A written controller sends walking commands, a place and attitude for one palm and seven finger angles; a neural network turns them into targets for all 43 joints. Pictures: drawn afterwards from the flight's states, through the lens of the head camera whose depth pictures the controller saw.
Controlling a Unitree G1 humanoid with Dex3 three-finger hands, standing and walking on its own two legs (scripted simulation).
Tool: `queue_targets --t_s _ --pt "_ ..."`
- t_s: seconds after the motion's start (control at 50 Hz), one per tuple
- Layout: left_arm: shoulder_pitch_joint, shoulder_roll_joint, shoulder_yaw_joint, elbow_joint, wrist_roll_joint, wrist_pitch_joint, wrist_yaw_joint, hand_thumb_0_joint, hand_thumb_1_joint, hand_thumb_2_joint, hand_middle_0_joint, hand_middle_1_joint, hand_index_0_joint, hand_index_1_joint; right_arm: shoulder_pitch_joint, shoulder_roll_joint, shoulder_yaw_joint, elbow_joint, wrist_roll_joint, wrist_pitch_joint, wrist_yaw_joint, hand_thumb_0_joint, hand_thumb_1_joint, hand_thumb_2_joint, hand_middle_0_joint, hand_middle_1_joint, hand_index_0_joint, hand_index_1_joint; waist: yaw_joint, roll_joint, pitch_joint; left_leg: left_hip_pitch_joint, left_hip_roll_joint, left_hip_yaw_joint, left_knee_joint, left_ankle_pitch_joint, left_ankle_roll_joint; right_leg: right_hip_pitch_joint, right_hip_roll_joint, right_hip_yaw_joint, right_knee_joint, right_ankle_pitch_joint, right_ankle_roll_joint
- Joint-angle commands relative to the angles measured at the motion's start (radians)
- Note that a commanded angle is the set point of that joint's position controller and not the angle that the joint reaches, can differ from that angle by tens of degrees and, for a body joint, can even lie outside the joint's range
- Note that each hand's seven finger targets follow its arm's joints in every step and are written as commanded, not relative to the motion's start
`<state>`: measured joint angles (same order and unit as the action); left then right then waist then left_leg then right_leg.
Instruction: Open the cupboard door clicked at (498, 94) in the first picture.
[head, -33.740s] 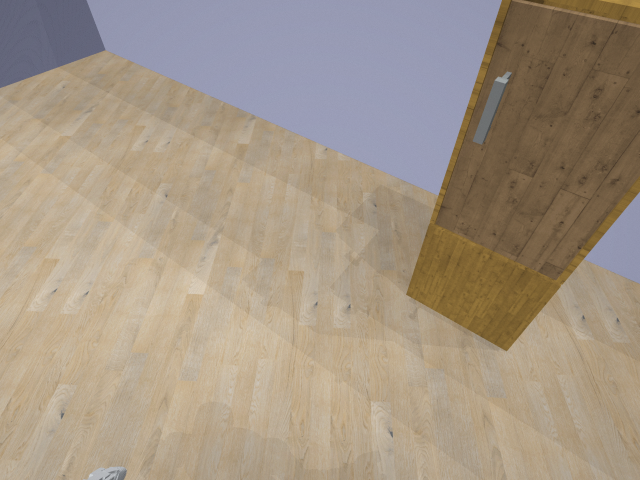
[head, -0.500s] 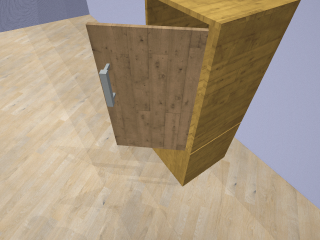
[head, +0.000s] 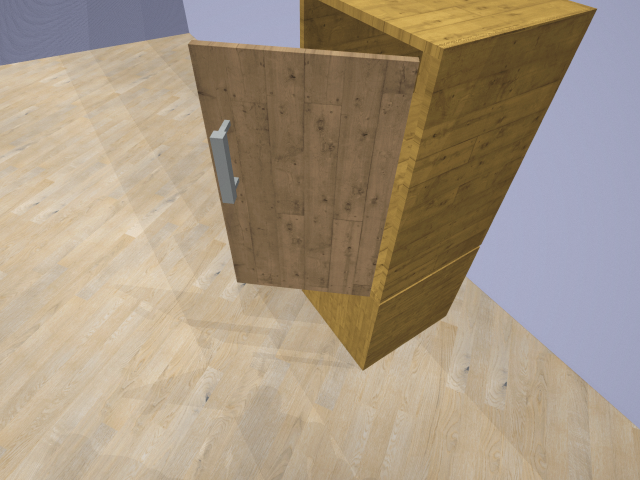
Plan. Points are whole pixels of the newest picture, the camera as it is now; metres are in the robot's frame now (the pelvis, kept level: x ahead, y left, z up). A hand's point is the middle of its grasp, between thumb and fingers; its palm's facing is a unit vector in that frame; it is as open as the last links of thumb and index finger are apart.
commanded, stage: come to a stop and stand still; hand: left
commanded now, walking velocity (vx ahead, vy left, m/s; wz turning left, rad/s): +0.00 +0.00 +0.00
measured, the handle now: (227, 162) +0.61 +0.20 +0.06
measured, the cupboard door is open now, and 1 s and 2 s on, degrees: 50 50 50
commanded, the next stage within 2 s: look again from close up in 0.72 s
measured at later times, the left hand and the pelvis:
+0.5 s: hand out of the picture -0.01 +0.15 -0.17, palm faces +0.02 -0.99 -0.17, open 7.3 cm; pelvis +0.00 -0.01 +0.01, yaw +0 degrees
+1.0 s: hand out of the picture -0.01 +0.15 -0.17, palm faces +0.03 -0.99 -0.14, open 7.3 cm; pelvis +0.00 -0.01 +0.01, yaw +0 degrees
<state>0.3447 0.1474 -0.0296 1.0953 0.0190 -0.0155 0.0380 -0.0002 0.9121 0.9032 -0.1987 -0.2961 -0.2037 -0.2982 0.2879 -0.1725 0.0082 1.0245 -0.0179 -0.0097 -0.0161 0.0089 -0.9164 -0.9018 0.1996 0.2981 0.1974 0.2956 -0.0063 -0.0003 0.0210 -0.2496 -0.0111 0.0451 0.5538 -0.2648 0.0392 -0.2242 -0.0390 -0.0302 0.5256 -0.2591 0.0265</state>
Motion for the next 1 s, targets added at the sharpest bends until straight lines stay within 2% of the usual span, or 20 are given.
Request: queue_targets --t_s 0.0,0.02,0.06,0.1,0.16,0.18,0.22,0.26,0.42,0.44,0.7,0.86,0.98 --pt "0.037 0.107 0.029 -0.064 0.004 -0.003 0.002 0.0 0.9 0.9 -0.2 -0.3 -0.2 -0.3 0.016 -0.107 -0.028 -0.066 0.002 -0.012 0.0 0.0 -0.9 -0.9 0.2 0.3 0.2 0.3 0.002 0.018 0.096 -0.118 0.1 -0.149 -0.215 -0.159 -0.002 -0.052 -0.046 0.073 -0.1 -0.095 -0.06" --pt "0.04 0.108 0.031 -0.067 0.005 -0.002 0.001 0.0 0.9 0.9 -0.2 -0.3 -0.2 -0.3 0.015 -0.108 -0.031 -0.066 0.002 -0.011 0.0 0.0 -0.9 -0.9 0.2 0.3 0.2 0.3 0.004 0.022 0.108 -0.134 0.101 -0.155 -0.232 -0.194 0.0 -0.054 -0.045 0.068 -0.103 -0.105 -0.058" --pt "0.053 0.111 0.033 -0.071 0.006 -0.002 0.0 0.0 0.9 0.9 -0.2 -0.3 -0.2 -0.3 0.022 -0.112 -0.032 -0.063 0.001 -0.012 0.001 0.0 -0.9 -0.9 0.2 0.3 0.2 0.3 0.006 0.028 0.082 -0.129 0.104 -0.159 -0.243 -0.199 0.003 -0.033 -0.043 0.064 -0.097 -0.083 -0.056" --pt "0.056 0.108 0.034 -0.072 0.005 -0.004 -0.001 0.0 0.9 0.9 -0.2 -0.3 -0.2 -0.3 0.026 -0.112 -0.032 -0.056 0.002 -0.014 0.0 0.0 -0.9 -0.9 0.2 0.3 0.2 0.3 0.007 -0.003 0.069 -0.119 0.103 -0.157 -0.242 -0.182 0.003 -0.03 -0.046 0.07 -0.106 -0.074 -0.055" --pt "0.056 0.111 0.036 -0.076 0.004 -0.005 -0.001 0.0 0.9 0.9 -0.2 -0.3 -0.2 -0.3 0.032 -0.108 -0.031 -0.043 0.003 -0.017 0.0 0.0 -0.9 -0.9 0.2 0.3 0.2 0.3 0.009 0.006 0.069 -0.117 0.103 -0.154 -0.248 -0.163 0.003 -0.022 -0.051 0.069 -0.116 -0.056 -0.054" --pt "0.056 0.111 0.036 -0.076 0.003 -0.007 -0.001 0.0 0.9 0.9 -0.2 -0.3 -0.2 -0.3 0.031 -0.104 -0.031 -0.04 0.003 -0.018 0.0 0.0 -0.9 -0.9 0.2 0.3 0.2 0.3 0.009 -0.019 0.07 -0.108 0.1 -0.147 -0.239 -0.136 0.002 -0.025 -0.056 0.076 -0.124 -0.047 -0.055" --pt "0.051 0.111 0.035 -0.075 0.002 -0.009 -0.001 0.0 0.9 0.9 -0.2 -0.3 -0.2 -0.3 0.038 -0.103 -0.028 -0.027 0.004 -0.019 0.0 0.0 -0.9 -0.9 0.2 0.3 0.2 0.3 0.006 -0.012 0.068 -0.088 0.098 -0.138 -0.234 -0.108 -0.002 -0.034 -0.06 0.084 -0.138 -0.045 -0.054" --pt "0.051 0.112 0.036 -0.073 0.001 -0.011 -0.001 0.0 0.9 0.9 -0.2 -0.3 -0.2 -0.3 0.041 -0.095 -0.026 -0.016 0.006 -0.02 0.0 0.0 -0.9 -0.9 0.2 0.3 0.2 0.3 0.006 -0.041 0.066 -0.076 0.092 -0.121 -0.219 -0.068 -0.004 -0.03 -0.066 0.086 -0.151 -0.034 -0.054" --pt "0.048 0.106 0.035 -0.057 -0.003 -0.013 -0.001 0.0 0.9 0.9 -0.2 -0.3 -0.2 -0.3 0.047 -0.079 -0.019 0.027 0.007 -0.022 -0.002 0.0 -0.9 -0.9 0.2 0.3 0.2 0.3 0.008 -0.007 0.062 -0.049 0.092 -0.106 -0.217 -0.007 -0.014 -0.018 -0.07 0.089 -0.166 0.005 -0.054" --pt "0.052 0.108 0.035 -0.056 -0.002 -0.014 0.0 0.0 0.9 0.9 -0.2 -0.3 -0.2 -0.3 0.049 -0.072 -0.02 0.031 0.009 -0.022 -0.003 0.0 -0.9 -0.9 0.2 0.3 0.2 0.3 0.009 -0.021 0.061 -0.047 0.093 -0.101 -0.214 -0.001 -0.014 -0.01 -0.069 0.088 -0.172 0.009 -0.053" --pt "0.059 0.082 0.036 -0.04 -0.004 -0.013 0.002 0.0 0.9 0.9 -0.2 -0.3 -0.2 -0.3 0.056 -0.055 -0.02 0.065 0.009 -0.021 -0.007 0.0 -0.9 -0.9 0.2 0.3 0.2 0.3 0.009 0.005 0.059 -0.035 0.097 -0.101 -0.221 0.014 -0.018 0.0 -0.066 0.084 -0.174 0.034 -0.052" --pt "0.072 0.069 0.037 -0.033 -0.003 -0.013 0.003 0.0 0.9 0.9 -0.2 -0.3 -0.2 -0.3 0.057 -0.05 -0.021 0.072 0.011 -0.023 -0.01 0.0 -0.9 -0.9 0.2 0.3 0.2 0.3 0.011 -0.001 0.047 -0.022 0.102 -0.102 -0.22 0.057 -0.014 0.02 -0.066 0.075 -0.169 0.081 -0.05" --pt "0.076 0.064 0.035 -0.027 -0.002 -0.01 0.003 0.0 0.9 0.9 -0.2 -0.3 -0.2 -0.3 0.057 -0.051 -0.021 0.074 0.01 -0.02 -0.01 0.0 -0.9 -0.9 0.2 0.3 0.2 0.3 0.011 0.002 0.076 -0.033 0.104 -0.112 -0.244 0.005 -0.014 0.008 -0.062 0.072 -0.171 0.062 -0.048"
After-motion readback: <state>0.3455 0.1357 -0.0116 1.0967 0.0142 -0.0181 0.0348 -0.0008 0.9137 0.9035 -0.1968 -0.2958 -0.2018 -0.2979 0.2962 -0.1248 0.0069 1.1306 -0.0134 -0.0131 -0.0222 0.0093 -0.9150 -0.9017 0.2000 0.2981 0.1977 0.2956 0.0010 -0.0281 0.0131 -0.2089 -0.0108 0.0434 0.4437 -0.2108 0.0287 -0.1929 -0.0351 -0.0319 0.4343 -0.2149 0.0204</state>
